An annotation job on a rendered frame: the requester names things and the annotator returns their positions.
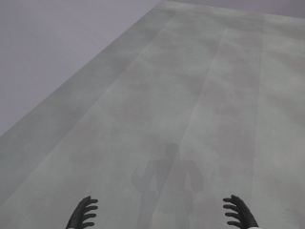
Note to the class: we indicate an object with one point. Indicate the right robot hand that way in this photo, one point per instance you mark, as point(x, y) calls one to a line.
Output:
point(244, 214)

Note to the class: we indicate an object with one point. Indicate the left robot hand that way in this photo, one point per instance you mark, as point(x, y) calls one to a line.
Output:
point(78, 216)

